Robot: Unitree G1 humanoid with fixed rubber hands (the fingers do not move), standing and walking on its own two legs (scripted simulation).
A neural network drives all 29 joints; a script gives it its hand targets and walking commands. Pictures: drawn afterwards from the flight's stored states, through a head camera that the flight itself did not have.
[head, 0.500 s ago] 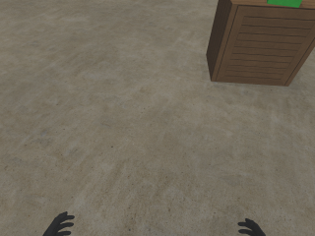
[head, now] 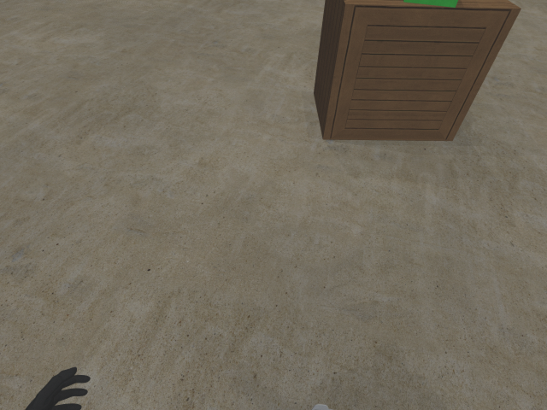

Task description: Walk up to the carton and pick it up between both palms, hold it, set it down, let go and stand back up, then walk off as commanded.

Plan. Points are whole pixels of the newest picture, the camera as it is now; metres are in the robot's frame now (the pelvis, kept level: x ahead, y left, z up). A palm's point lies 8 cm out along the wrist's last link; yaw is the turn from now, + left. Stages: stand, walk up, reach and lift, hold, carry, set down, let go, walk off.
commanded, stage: walk up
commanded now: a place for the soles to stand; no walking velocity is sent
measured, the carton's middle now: out of the picture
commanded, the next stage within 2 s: none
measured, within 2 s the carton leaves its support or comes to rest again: neither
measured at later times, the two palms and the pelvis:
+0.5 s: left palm (134, 349) +0.23 +0.21 -0.03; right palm out of the picture +0.18 -0.43 -0.07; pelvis +0.13 -0.11 +0.03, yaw -4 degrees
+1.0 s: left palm (202, 293) +0.34 +0.13 -0.06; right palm out of the picture +0.26 -0.51 -0.07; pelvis +0.22 -0.17 +0.01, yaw -9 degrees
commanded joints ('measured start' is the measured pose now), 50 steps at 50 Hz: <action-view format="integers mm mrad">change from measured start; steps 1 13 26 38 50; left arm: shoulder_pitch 346 154 247 130 176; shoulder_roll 322 209 195 259 360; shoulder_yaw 103 50 28 39 78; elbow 16 -31 -24 -39 8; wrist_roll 29 1 13 17 35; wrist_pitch -76 -79 -44 -7 -50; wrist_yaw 58 65 85 38 74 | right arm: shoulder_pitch -141 18 -118 -257 -169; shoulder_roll -73 -211 -190 -299 -167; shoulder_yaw -60 -107 -92 -140 -99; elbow -92 50 -17 -45 -19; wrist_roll -19 10 15 35 4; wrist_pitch -39 15 24 -38 13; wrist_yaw -5 15 -1 -49 17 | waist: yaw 201 40 79 72 63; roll -366 -41 -69 116 -250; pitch -155 8 27 73 81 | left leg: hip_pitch -662 -442 -410 -216 -610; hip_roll -100 -29 -79 411 -83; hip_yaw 0 -46 36 -404 -45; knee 645 406 64 -494 527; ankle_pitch -177 280 174 -228 -71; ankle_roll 18 -11 18 248 5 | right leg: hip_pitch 689 484 646 -3 288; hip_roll -213 -56 -50 -40 -303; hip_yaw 550 226 193 268 763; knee -485 -628 -554 536 -781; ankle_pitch -225 242 761 -143 -712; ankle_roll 11 120 139 22 -130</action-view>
